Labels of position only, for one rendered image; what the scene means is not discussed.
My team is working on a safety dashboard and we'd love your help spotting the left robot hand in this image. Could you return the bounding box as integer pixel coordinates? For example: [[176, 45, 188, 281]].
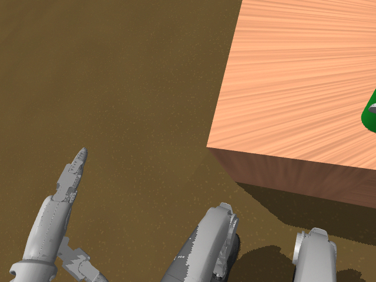
[[22, 147, 109, 282]]

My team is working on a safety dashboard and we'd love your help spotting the left robot arm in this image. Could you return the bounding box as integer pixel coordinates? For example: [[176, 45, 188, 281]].
[[9, 260, 58, 282]]

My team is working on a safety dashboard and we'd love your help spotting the bottle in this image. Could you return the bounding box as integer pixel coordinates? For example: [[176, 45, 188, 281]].
[[361, 89, 376, 133]]

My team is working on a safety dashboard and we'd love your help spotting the left robot foot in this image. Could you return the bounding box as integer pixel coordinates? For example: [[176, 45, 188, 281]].
[[210, 234, 240, 282]]

